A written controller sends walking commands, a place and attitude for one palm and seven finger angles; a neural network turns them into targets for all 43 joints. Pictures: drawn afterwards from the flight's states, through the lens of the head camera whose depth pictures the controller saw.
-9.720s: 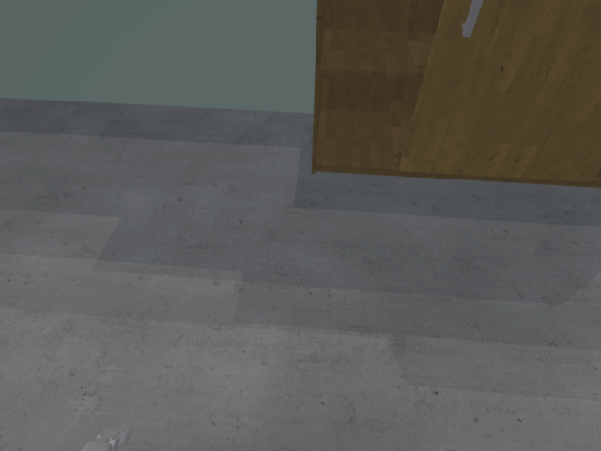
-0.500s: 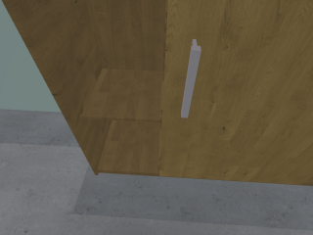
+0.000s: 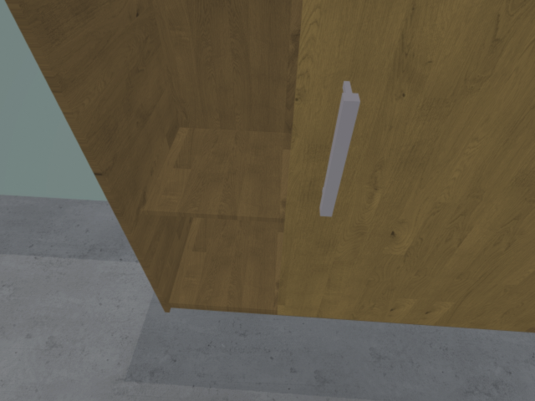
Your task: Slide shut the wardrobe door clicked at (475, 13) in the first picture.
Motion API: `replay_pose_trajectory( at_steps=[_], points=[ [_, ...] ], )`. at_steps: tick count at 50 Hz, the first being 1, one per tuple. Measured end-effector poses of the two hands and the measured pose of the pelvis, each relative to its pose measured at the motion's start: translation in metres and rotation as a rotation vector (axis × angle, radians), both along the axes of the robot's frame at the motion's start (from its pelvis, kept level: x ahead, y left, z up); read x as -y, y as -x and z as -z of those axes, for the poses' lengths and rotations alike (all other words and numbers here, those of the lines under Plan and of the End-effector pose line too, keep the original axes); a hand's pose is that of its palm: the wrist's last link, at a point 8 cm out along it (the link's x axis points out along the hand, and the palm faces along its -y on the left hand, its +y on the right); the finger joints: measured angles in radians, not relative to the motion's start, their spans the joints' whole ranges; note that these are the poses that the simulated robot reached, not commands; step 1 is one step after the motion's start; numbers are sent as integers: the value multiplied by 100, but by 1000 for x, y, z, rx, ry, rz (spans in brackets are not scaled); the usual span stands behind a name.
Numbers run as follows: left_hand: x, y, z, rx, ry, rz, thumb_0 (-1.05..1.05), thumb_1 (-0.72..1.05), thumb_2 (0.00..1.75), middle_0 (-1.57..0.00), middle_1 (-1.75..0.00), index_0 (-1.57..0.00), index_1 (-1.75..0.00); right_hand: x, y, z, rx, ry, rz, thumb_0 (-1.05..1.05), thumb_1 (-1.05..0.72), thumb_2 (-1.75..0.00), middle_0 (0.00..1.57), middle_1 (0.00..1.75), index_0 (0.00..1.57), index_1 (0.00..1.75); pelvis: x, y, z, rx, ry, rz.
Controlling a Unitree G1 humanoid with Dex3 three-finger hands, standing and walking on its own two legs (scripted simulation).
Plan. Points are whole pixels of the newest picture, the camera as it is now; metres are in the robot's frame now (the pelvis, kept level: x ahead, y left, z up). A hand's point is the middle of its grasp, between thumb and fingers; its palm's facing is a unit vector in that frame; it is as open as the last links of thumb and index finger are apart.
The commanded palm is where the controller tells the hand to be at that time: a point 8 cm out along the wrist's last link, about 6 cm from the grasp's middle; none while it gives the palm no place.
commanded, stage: shuffle to correct the standing spot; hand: right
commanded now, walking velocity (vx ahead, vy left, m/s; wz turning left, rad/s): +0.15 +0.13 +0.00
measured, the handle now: (335, 155) +0.53 -0.09 +0.09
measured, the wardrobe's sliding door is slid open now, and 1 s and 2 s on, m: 0.42 0.42 0.42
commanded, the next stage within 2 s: come to a stop and stand still in 0.04 s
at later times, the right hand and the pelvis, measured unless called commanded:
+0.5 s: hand out of the picture +0.05 -0.14 -0.18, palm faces +0.07 +0.98 -0.17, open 7.3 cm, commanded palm none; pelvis +0.07 +0.02 +0.00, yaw +0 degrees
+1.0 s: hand out of the picture +0.14 -0.11 -0.17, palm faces +0.00 +0.97 -0.23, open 7.3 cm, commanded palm none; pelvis +0.07 +0.07 -0.01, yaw -1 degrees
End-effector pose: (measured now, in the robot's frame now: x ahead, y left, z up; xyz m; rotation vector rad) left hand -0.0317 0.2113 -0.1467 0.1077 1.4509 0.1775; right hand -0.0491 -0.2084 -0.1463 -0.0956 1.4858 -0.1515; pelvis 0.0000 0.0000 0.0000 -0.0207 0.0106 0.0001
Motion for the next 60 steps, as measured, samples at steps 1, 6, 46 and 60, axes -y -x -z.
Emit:
replay_pose_trajectory(
  at_steps=[1, 6, 46, 60],
  points=[
    [-3, -1, 1, -6, 0, -2, 1, 90, 90, -20, -30, -20, -30, -2, -1, -1, -5, 2, 4, 0, -91, -90, 19, 30, 20, 30, -3, -3, 0, -4, -1, 0],
    [-21, -16, 5, -38, -6, 13, 1, 90, 90, -20, -30, -20, -30, -17, -9, -2, -19, 14, 41, 0, -91, -90, 19, 30, 20, 30, -17, -24, 4, -19, -21, 14],
    [-90, -142, 6, 198, -4, 58, 1, 91, 90, -20, -30, -20, -30, -45, -175, -11, 275, 98, -89, 0, -91, -90, 20, 30, 20, 30, -70, -72, 9, 25, -11, 11],
    [-88, -119, 2, 62, 2, 61, 1, 91, 90, -20, -30, -20, -30, -52, -173, -7, 201, 70, -78, 0, -92, -90, 20, 30, 20, 30, -77, -88, 3, 6, -9, 9]
  ],
)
